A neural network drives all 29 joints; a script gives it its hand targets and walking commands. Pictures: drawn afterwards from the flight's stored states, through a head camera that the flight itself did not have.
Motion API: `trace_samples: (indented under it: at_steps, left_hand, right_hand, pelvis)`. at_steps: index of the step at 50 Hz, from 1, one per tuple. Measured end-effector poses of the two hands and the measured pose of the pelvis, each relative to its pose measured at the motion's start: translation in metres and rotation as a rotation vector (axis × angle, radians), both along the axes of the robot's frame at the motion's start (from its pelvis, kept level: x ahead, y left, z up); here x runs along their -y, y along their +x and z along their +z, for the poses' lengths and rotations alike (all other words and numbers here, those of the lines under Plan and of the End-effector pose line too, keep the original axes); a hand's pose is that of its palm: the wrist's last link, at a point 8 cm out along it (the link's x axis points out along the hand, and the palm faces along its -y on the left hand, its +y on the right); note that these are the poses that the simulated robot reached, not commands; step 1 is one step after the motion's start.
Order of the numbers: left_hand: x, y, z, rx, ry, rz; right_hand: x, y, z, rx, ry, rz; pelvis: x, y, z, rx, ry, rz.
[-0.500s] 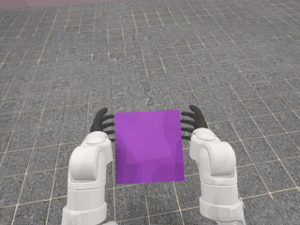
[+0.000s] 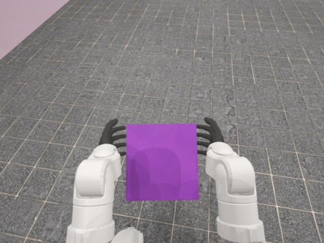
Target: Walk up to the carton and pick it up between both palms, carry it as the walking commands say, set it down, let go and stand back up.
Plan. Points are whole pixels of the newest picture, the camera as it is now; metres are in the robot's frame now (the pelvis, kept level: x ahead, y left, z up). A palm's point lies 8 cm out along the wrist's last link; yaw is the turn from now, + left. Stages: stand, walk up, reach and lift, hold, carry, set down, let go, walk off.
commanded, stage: carry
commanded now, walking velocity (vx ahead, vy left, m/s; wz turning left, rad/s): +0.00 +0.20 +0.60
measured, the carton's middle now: (161, 158) +0.33 -0.01 -0.02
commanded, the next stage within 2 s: none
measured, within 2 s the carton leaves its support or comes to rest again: neither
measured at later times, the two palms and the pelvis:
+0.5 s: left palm out of the picture +0.20 +0.35 +0.09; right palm (102, 166) +0.27 +0.12 +0.08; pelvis -0.06 +0.16 -0.01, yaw +16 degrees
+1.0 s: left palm out of the picture +0.01 +0.56 +0.08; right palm out of the picture +0.15 +0.36 +0.08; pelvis -0.17 +0.29 -0.01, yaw +31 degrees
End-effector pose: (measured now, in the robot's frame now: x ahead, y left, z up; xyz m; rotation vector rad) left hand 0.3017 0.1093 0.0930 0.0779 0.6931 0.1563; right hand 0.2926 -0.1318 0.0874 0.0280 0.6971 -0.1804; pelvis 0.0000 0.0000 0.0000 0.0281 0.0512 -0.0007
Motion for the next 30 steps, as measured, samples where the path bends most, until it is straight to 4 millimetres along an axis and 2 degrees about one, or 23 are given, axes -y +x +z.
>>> trace_samples:
  at_steps: [5,8,11,14,18,24,30]
  left_hand:
    - [-0.059,-0.007,0.005,0.033,-0.003,0.055]
    - [-0.104,-0.013,-0.003,0.051,-0.022,0.099]
    - [-0.147,-0.03,-0.016,0.011,-0.05,0.174]
    - [-0.179,-0.05,-0.022,-0.025,-0.073,0.228]
    - [-0.208,-0.071,-0.018,-0.009,-0.07,0.268]
    - [-0.238,-0.094,-0.004,0.024,-0.016,0.298]
    - [-0.276,-0.127,0.006,-0.008,-0.005,0.351]
  right_hand:
    - [-0.061,0.006,0.013,0.037,-0.025,0.038]
    - [-0.108,0.009,0.012,0.057,-0.06,0.073]
    - [-0.152,0.008,0.006,0.019,-0.091,0.151]
    - [-0.185,0.005,-0.002,-0.02,-0.092,0.204]
    - [-0.216,-0.001,-0.006,-0.007,-0.059,0.24]
    - [-0.247,-0.019,-0.005,0.037,-0.017,0.276]
    - [-0.287,-0.045,0.009,0.014,-0.022,0.346]
  pelvis:
    - [-0.045,-0.003,-0.003,0.006,0.016,0.058]
    - [-0.078,-0.006,-0.015,0.011,0.015,0.087]
    - [-0.098,-0.013,-0.014,0.01,-0.012,0.104]
    - [-0.114,-0.022,-0.01,0.004,-0.031,0.132]
    - [-0.132,-0.035,-0.009,-0.006,-0.034,0.18]
    - [-0.155,-0.053,-0.01,-0.011,-0.031,0.252]
    - [-0.18,-0.072,0.004,0.003,0.005,0.342]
